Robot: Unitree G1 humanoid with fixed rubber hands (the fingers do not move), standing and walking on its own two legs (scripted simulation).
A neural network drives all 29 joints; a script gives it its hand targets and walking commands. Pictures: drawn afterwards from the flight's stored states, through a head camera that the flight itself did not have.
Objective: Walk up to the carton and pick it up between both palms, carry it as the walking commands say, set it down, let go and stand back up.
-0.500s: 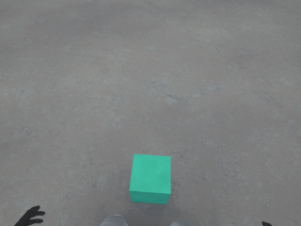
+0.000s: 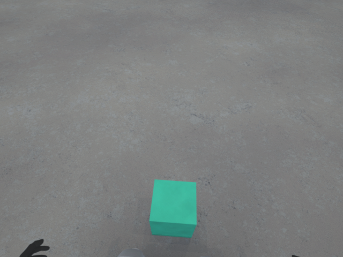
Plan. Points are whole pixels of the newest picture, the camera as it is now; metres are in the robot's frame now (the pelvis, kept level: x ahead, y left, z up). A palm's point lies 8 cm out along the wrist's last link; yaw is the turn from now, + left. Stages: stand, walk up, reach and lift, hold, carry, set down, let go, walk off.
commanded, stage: walk up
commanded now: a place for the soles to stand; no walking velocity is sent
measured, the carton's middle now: (173, 209) +0.43 +0.00 -0.62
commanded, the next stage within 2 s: reach and lift in 0.26 s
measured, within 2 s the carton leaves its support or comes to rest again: neither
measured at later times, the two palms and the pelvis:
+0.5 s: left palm (44, 244) +0.15 +0.31 -0.09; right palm out of the picture +0.11 -0.28 -0.09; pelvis -0.01 +0.01 +0.00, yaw +0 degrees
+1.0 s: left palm (81, 207) +0.26 +0.27 -0.13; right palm (257, 222) +0.24 -0.24 -0.14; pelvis -0.01 +0.01 -0.03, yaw -1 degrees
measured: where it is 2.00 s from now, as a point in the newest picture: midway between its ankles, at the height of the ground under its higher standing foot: outside the picture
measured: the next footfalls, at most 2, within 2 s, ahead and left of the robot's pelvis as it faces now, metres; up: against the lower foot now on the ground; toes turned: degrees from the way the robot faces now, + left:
none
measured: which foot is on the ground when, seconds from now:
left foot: down 0.00-1.00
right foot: down 0.00-1.00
